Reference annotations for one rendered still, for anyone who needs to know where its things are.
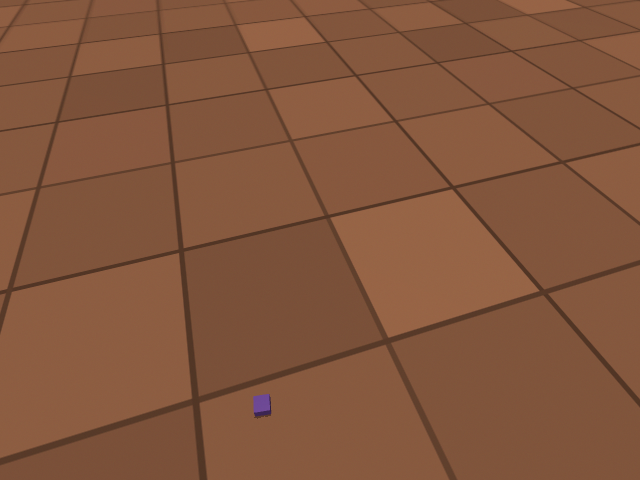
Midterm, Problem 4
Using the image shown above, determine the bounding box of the small box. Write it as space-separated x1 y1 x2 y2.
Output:
253 394 271 417

